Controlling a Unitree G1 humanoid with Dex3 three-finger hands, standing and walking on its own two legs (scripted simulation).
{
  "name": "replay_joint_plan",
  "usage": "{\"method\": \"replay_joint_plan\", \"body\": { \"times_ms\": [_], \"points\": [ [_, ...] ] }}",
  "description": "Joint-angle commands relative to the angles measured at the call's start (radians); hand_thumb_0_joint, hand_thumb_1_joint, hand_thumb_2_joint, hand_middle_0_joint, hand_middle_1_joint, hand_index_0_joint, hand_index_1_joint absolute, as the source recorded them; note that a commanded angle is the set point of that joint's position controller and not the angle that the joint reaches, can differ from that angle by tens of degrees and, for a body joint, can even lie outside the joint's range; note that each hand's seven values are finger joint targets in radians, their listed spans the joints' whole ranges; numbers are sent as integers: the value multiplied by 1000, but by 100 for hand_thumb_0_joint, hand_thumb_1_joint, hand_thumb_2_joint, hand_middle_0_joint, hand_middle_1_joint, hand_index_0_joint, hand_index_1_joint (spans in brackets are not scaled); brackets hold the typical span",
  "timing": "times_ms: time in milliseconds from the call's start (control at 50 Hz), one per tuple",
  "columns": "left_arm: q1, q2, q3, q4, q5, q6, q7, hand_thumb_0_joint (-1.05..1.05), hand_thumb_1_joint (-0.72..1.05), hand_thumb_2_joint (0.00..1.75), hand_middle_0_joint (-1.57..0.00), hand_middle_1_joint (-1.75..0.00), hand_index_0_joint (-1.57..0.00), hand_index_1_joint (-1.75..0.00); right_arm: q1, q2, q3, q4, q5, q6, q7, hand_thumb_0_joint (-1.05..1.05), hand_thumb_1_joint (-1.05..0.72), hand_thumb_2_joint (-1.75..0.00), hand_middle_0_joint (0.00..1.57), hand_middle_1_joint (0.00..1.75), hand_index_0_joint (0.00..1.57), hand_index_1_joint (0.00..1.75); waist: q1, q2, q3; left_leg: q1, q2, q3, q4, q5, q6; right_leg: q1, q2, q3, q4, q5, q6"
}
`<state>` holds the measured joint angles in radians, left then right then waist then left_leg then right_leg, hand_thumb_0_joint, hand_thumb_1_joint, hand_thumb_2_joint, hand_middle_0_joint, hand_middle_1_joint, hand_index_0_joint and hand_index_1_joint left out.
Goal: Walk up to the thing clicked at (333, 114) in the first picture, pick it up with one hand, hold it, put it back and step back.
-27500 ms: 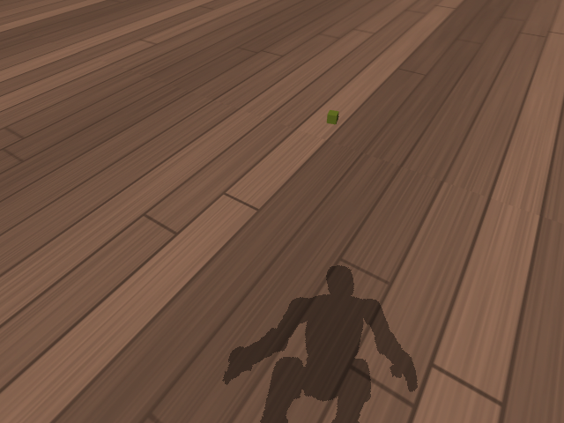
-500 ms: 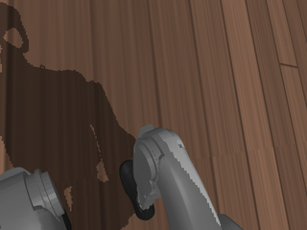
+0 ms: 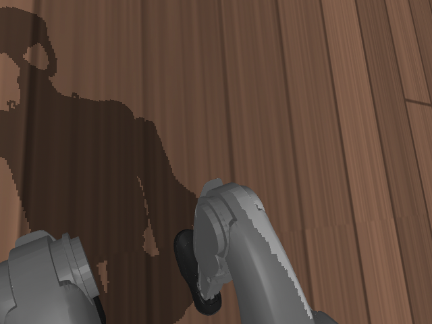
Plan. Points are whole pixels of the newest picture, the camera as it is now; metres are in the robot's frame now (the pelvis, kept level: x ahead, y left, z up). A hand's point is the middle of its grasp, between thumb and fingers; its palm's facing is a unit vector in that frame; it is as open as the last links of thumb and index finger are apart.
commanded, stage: withdraw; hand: left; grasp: from above
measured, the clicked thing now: out of the picture +0.46 +0.30 -0.27
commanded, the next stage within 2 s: home in 0.80 s
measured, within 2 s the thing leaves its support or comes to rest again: neither
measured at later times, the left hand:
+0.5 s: hand out of the picture +0.41 +0.31 -0.06, palm faces -0.51 -0.13 -0.85, open 14.1 cm
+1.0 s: hand out of the picture +0.47 +0.33 -0.10, palm faces -0.34 -0.08 -0.94, open 13.6 cm
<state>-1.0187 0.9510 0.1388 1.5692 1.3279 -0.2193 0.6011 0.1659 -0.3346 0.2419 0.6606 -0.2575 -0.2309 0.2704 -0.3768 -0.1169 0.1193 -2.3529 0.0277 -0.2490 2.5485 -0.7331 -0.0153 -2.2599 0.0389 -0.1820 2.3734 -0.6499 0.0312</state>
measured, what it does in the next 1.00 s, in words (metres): stands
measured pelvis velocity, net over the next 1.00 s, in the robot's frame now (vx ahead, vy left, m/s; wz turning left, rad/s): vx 0.00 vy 0.00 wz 0.12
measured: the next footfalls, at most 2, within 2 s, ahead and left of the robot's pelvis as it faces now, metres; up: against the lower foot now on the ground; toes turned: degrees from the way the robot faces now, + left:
none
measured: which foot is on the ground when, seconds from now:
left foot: down 0.00-1.00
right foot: down 0.00-1.00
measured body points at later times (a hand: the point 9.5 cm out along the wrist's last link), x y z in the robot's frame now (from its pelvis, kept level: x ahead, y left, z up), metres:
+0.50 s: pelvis -0.02 -0.01 +0.07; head +0.20 +0.06 +0.46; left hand +0.44 +0.31 -0.02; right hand +0.09 -0.28 -0.04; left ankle +0.06 +0.13 -0.27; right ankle +0.11 -0.11 -0.27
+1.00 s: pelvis +0.00 +0.00 +0.03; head +0.23 +0.08 +0.41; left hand +0.49 +0.33 -0.05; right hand +0.04 -0.26 -0.07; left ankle +0.06 +0.13 -0.27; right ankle +0.11 -0.11 -0.27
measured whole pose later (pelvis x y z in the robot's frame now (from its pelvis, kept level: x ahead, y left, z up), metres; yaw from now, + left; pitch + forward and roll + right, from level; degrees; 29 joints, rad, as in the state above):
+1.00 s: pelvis +0.00 +0.00 +0.03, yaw +7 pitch +36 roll -7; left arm -1.08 0.74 0.07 1.47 1.23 -0.08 0.41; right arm 0.21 -0.25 0.09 0.74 -0.14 -0.07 0.15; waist -0.30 0.03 -0.07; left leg -2.33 0.01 -0.11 2.38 -0.68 0.00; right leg -2.27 0.00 -0.08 2.29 -0.65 0.02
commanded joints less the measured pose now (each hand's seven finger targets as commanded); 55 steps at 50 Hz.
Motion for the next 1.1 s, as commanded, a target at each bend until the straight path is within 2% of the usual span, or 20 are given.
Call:
{"method": "replay_joint_plan", "body": {
  "times_ms": [0, 20, 60, 100, 160, 200, 300, 340, 440, 540, 620, 780, 840, 860, 880, 940, 960, 1040, 1060, 1080],
  "points": [
    [-283, 155, 8, -256, -78, 77, 59, 0, -54, 99, -6, -100, -7, -99, 166, -289, -145, 22, 30, 1, 20, 0, -91, -90, 20, 30, 20, 30, 35, 724, -817, 634, 13, 140, -315, 307, 0, 355, 48, -60, -209, 320, -63],
    [-274, 176, 39, -340, -94, 99, 57, 0, -53, 98, -6, -100, -7, -99, 177, -289, -163, 21, 44, 10, 22, 0, -90, -90, 20, 30, 20, 30, 77, 739, -883, 635, 7, 155, -323, 341, 4, 375, 47, -51, -223, 344, -64],
    [-220, 127, 22, -349, -124, 158, 30, 0, -53, 99, -7, -99, -7, -99, 177, -277, -189, 22, 76, 38, 27, 0, -90, -90, 20, 30, 20, 30, 108, 715, -955, 629, 7, 172, -341, 370, 12, 405, 48, -29, -233, 374, -66],
    [-241, 31, -41, -324, -154, 206, -20, 0, -53, 99, -7, -99, -7, -99, 187, -260, -202, 50, 100, 61, 32, 0, -90, -90, 20, 30, 20, 30, 83, 606, -878, 555, 3, 179, -353, 330, 28, 373, 49, -15, -259, 346, -62],
    [-235, -9, -68, -369, -214, 255, -118, 0, -55, 100, -7, -100, -6, -100, 214, -249, -235, 46, 133, 96, 16, 0, -91, -90, 20, 30, 20, 30, 92, 493, -871, 520, -3, 179, -405, 271, 44, 419, 48, 8, -324, 283, -62],
    [-216, -88, -117, -393, -252, 265, -206, 0, -56, 102, -7, -100, -6, -101, 222, -237, -253, 44, 148, 122, 6, 0, -91, -91, 20, 30, 20, 30, 91, 434, -857, 511, -10, 176, -447, 225, 46, 444, 41, 21, -349, 229, -65],
    [-193, -146, -191, -382, -257, 218, -425, 0, -56, 103, -9, -100, -7, -102, 213, -226, -271, 7, 171, 180, -56, 0, -92, -91, 20, 30, 20, 30, 68, 245, -708, 414, -32, 189, -476, 150, 58, 480, 27, 55, -426, 128, -75],
    [-170, -132, -185, -409, -256, 184, -470, 0, -56, 103, -9, -101, -7, -102, 208, -216, -267, -11, 173, 195, -82, 0, -91, -91, 20, 30, 20, 30, 89, 191, -670, 393, -42, 208, -478, 142, 59, 501, 19, 73, -454, 101, -76],
    [-211, -86, -151, -413, -211, 76, -447, 0, -53, 101, -9, -99, -8, -101, 178, -196, -246, -33, 168, 208, -142, 0, -91, -90, 20, 30, 20, 30, 116, 179, -677, 386, -54, 224, -457, 97, 51, 470, 11, 93, -467, 17, -80],
    [-322, -45, -134, -385, -121, -6, -320, 0, -55, 102, -8, -100, -7, -101, 167, -178, -230, -4, 153, 205, -163, 0, -91, -90, 20, 30, 20, 30, 117, 308, -767, 455, -52, 223, -454, 97, 46, 412, 9, 92, -407, 31, -75],
    [-430, -48, -142, -279, -66, -21, -213, 0, -54, 101, -7, -102, -7, -102, 183, -195, -228, 29, 132, 185, -167, 0, -91, -90, 20, 30, 20, 30, 69, 401, -757, 523, -48, 204, -447, 93, 36, 299, 5, 57, -359, 47, -78],
    [-498, 44, -58, -252, -39, 60, -81, 0, -52, 99, -8, -101, -9, -101, 220, -221, -241, 65, 103, 150, -159, 0, -91, -90, 20, 30, 20, 30, 70, 557, -920, 663, -37, 201, -446, 186, 23, 271, -13, 20, -278, 165, -73],
    [-485, 33, -60, -232, -58, 107, -99, 0, -44, 96, -16, -93, -17, -92, 229, -221, -240, 62, 105, 145, -144, 0, -88, -89, 20, 30, 20, 30, 67, 568, -945, 675, -35, 203, -443, 212, 25, 283, -15, 20, -274, 199, -79],
    [-460, 67, -35, -282, -72, 119, -106, 0, -48, 95, -11, -100, -12, -98, 237, -225, -246, 55, 113, 148, -144, 0, -90, -90, 20, 30, 20, 30, 104, 586, -997, 686, -36, 207, -455, 244, 26, 313, -14, 23, -281, 220, -79],
    [-407, 53, -40, -248, -79, 139, -120, 0, -40, 98, -19, -92, -20, -90, 243, -216, -242, 52, 114, 152, -140, 0, -88, -89, 20, 30, 20, 30, 101, 562, -1002, 686, -36, 216, -449, 275, 30, 357, -12, 26, -294, 245, -78],
    [-366, 9, -57, -244, -128, 165, -185, 0, -42, 91, -15, -95, -17, -93, 271, -203, -244, 66, 121, 155, -125, 0, -90, -89, 20, 30, 20, 30, 92, 456, -933, 594, -38, 225, -436, 277, 47, 400, -3, 35, -323, 252, -71],
    [-329, -15, -68, -229, -149, 171, -209, 0, -34, 93, -23, -87, -22, -85, 272, -200, -242, 64, 128, 160, -124, 0, -88, -89, 20, 30, 20, 30, 96, 436, -917, 555, -38, 225, -446, 271, 51, 424, 1, 39, -341, 247, -69],
    [-184, -14, -15, -308, -220, 171, -306, 0, -3, 90, -23, -59, -21, -61, 296, -212, -273, 41, 144, 186, -123, 0, -89, -90, 20, 30, 20, 30, 128, 359, -920, 532, -36, 228, -467, 291, 56, 524, -2, 50, -376, 260, -67],
    [-185, -80, -51, -375, -249, 163, -333, 0, 5, 89, -23, -54, -21, -56, 290, -208, -277, 19, 152, 190, -122, 0, -89, -90, 20, 30, 20, 30, 131, 355, -933, 553, -39, 228, -473, 308, 52, 535, -4, 50, -391, 272, -71],
    [-170, -71, -44, -461, -269, 157, -353, 0, 13, 89, -22, -51, -21, -52, 289, -197, -284, 9, 160, 195, -121, 0, -89, -90, 20, 30, 20, 30, 155, 368, -989, 594, -38, 228, -497, 322, 51, 576, -4, 54, -400, 283, -72]
  ]
}}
